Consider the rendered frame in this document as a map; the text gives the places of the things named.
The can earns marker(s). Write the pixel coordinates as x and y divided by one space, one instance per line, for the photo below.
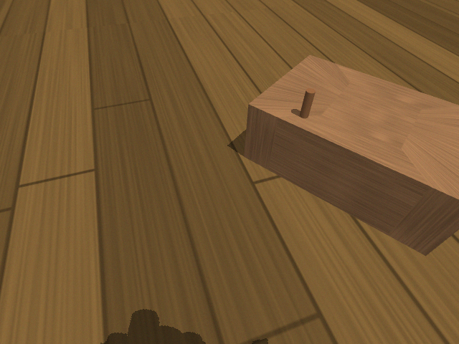
307 103

